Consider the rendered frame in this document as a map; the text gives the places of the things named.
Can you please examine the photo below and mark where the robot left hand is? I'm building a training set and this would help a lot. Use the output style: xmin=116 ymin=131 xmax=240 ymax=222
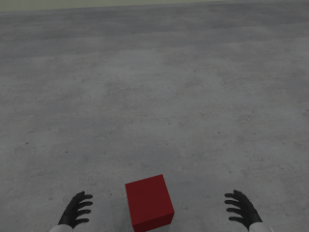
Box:
xmin=58 ymin=191 xmax=93 ymax=229

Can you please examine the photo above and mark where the carton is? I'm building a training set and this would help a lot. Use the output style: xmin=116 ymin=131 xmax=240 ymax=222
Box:
xmin=125 ymin=174 xmax=175 ymax=232

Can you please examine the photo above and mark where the robot right hand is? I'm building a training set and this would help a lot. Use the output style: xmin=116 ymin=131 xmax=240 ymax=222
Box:
xmin=224 ymin=189 xmax=262 ymax=232

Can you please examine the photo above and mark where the robot right forearm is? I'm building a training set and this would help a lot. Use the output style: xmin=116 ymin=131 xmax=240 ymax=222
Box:
xmin=249 ymin=222 xmax=274 ymax=232

